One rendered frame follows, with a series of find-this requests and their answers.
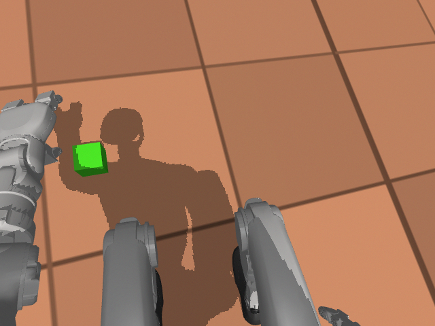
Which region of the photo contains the left robot hand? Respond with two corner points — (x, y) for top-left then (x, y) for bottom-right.
(0, 90), (63, 165)

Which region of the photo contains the left robot arm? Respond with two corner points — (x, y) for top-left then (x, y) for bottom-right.
(0, 135), (46, 326)

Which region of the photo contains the right robot hand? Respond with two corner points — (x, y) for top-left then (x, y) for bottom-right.
(318, 306), (361, 326)

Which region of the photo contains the cube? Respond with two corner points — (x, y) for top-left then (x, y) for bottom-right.
(72, 142), (108, 177)

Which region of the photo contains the right robot foot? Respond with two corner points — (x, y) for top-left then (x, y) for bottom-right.
(232, 246), (261, 325)

